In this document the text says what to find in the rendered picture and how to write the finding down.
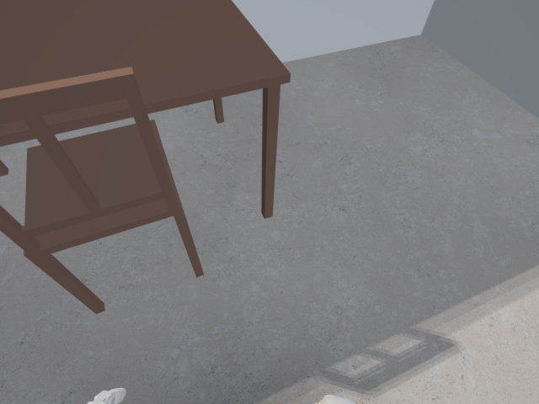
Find chair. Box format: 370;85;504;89
0;66;204;314

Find table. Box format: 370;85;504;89
0;0;291;219

